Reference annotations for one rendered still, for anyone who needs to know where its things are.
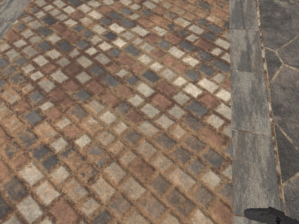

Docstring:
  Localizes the robot right hand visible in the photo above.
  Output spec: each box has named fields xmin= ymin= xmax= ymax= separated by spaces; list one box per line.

xmin=244 ymin=206 xmax=299 ymax=224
